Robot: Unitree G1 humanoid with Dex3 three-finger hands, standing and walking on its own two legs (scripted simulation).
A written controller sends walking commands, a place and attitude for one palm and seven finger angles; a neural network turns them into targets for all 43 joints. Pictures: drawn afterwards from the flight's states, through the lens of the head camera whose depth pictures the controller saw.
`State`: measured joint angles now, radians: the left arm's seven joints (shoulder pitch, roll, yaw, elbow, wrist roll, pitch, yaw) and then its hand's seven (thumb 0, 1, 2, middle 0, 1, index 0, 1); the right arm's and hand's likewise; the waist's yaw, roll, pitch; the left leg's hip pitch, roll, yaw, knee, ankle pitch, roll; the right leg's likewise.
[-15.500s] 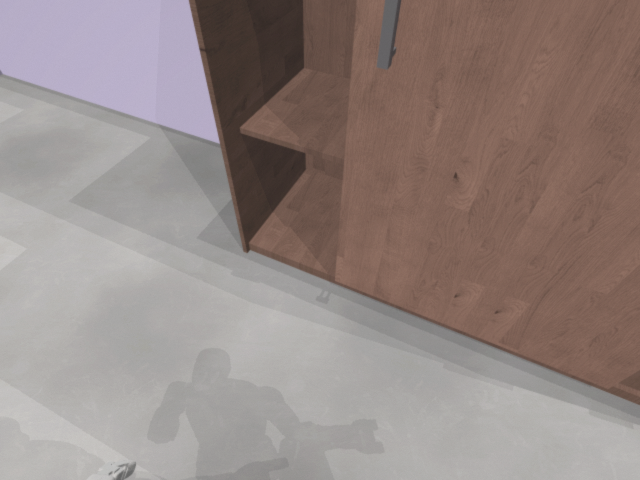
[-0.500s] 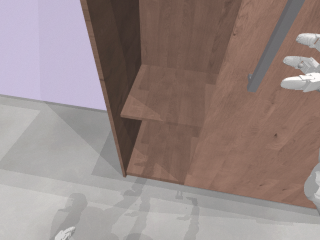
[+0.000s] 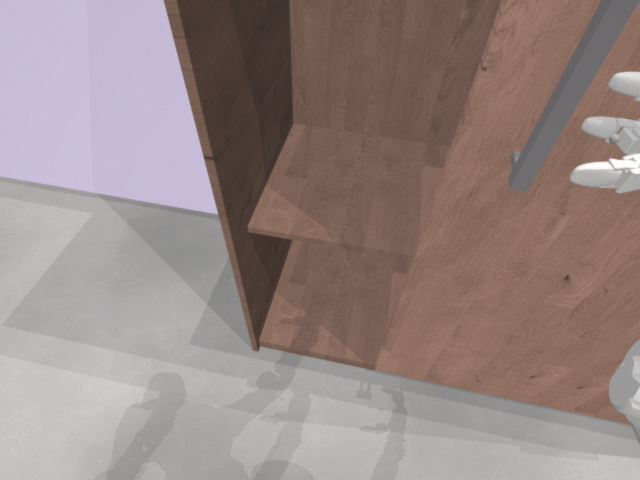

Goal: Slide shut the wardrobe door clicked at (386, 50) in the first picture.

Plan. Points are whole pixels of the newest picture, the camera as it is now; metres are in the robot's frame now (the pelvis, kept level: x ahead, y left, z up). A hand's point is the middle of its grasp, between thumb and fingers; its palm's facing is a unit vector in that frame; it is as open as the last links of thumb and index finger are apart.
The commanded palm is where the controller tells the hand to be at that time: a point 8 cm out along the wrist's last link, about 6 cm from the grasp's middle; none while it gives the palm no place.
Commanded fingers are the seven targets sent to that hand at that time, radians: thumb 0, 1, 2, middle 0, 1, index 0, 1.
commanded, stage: move the hooked fingers beside the handle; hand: right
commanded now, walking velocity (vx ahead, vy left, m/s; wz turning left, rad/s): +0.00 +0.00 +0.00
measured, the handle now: (560, 89) +0.52 -0.20 +0.25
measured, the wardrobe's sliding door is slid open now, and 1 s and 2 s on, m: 0.38 0.38 0.39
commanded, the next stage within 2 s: feel for the door with the fingertips in 0.36 s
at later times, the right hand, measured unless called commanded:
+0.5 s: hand (617, 135) +0.45 -0.24 +0.24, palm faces +0.12 +0.99 -0.01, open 14.0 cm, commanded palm +0.43 -0.29 +0.24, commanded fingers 0.00 0.50 -0.30 0.30 1.20 0.30 1.20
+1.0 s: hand (583, 128) +0.46 -0.21 +0.24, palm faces +0.11 +0.99 +0.00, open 14.0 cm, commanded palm +0.44 -0.26 +0.24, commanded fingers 0.00 0.50 -0.30 0.30 1.20 0.30 1.20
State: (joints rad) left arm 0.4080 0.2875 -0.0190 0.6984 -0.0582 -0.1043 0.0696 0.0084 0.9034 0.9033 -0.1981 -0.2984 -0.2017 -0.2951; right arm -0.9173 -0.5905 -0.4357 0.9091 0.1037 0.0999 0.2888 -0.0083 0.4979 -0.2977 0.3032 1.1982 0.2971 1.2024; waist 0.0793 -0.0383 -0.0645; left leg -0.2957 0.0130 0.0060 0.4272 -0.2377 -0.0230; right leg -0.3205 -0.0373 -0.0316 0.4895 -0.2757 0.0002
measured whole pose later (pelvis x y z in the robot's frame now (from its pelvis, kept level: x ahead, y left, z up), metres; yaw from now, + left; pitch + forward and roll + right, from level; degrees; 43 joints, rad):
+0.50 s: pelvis +0.00 +0.01 +0.00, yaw -1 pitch +5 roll +1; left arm 0.35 0.29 -0.03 0.69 -0.06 -0.10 0.09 0.01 0.90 0.90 -0.20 -0.30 -0.20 -0.30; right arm -0.99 -0.59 -0.39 1.00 0.11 0.08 0.28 -0.01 0.50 -0.30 0.30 1.20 0.30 1.20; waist 0.07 -0.04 -0.07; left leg -0.29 0.01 0.03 0.45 -0.25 -0.02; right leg -0.32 -0.04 -0.01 0.50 -0.27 0.01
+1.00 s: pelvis -0.01 +0.00 +0.00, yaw +0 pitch +5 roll +1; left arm 0.36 0.27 -0.03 0.71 -0.06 -0.13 0.08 0.01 0.90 0.90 -0.20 -0.30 -0.20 -0.30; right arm -0.99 -0.51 -0.38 0.96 0.09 0.10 0.19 -0.01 0.50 -0.30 0.30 1.20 0.30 1.20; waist 0.08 -0.04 -0.06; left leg -0.29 0.01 0.01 0.44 -0.23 -0.02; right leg -0.31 -0.04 -0.02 0.49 -0.26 0.01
